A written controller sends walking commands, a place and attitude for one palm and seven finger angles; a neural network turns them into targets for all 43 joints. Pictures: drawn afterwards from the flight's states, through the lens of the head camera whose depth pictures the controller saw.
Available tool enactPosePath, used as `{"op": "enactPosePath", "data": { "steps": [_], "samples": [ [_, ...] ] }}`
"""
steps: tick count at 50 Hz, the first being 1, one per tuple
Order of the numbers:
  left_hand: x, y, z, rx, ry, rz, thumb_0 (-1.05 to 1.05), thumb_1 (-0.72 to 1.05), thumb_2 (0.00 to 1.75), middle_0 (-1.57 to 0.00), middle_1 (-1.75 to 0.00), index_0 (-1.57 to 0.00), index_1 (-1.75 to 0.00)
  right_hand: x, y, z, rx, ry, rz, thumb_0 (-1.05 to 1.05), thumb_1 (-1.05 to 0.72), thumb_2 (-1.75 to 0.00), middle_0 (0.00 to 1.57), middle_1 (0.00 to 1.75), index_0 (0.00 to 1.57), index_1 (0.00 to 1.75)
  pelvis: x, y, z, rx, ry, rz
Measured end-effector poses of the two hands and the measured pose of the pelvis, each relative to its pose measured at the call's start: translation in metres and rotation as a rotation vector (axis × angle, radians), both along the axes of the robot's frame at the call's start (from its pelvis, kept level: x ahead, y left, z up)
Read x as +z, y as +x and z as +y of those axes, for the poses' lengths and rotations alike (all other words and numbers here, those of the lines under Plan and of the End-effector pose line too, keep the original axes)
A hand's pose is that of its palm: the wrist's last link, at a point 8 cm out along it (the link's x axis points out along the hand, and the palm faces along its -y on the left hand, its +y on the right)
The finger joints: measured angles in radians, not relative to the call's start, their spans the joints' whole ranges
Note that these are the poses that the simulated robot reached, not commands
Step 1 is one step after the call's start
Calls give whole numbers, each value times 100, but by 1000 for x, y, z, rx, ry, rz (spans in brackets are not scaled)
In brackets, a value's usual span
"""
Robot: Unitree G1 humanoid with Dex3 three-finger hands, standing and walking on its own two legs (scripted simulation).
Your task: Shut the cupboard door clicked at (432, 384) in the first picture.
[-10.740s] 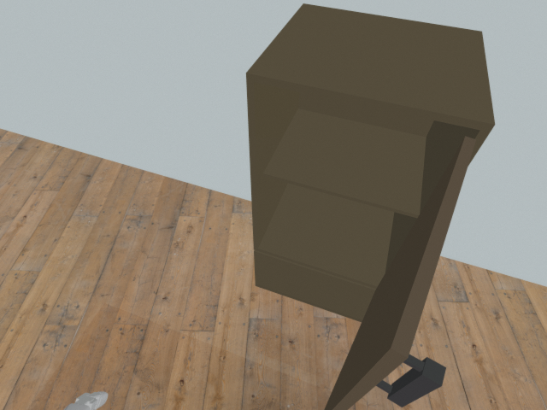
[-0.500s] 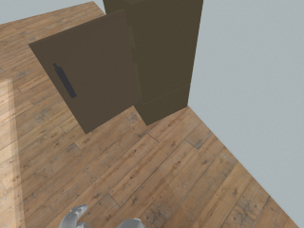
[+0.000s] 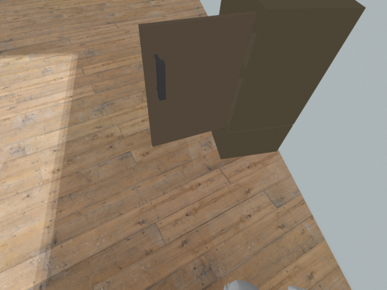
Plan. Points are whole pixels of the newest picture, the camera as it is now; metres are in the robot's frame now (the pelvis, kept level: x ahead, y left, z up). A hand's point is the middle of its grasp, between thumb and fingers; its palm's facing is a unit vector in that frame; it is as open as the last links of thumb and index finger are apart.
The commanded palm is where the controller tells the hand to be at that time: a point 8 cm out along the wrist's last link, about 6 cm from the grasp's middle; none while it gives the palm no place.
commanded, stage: turn to face it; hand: left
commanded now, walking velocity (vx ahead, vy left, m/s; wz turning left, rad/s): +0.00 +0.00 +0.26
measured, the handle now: (159, 77) +0.76 +0.19 -0.05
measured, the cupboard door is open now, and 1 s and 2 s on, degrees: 100 100 100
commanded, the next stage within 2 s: take the last steps up to it in 0.04 s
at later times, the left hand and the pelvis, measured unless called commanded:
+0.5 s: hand out of the picture -0.03 +0.14 -0.16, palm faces +0.20 -0.96 -0.20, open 7.3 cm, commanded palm none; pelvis +0.01 -0.02 +0.01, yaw +7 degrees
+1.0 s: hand (98, 256) +0.20 +0.24 -0.16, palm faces +0.15 -0.97 -0.20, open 7.4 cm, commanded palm none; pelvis +0.14 +0.04 +0.00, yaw +6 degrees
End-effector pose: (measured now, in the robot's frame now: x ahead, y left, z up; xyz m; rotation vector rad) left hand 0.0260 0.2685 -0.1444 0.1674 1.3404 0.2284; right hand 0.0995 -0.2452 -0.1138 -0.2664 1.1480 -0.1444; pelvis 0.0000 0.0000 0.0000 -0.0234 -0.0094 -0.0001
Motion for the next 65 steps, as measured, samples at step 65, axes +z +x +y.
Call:
{"op": "enactPosePath", "data": {
  "steps": [65],
  "samples": [
    [14, 283, -33, 34, -17, -184, 0, 93, 90, -20, -30, -20, -30, -42, 149, 18, -64, 110, 277, 1, -91, -90, 20, 29, 20, 30, -4, 255, 2, 100, 24, -14]
  ]
}}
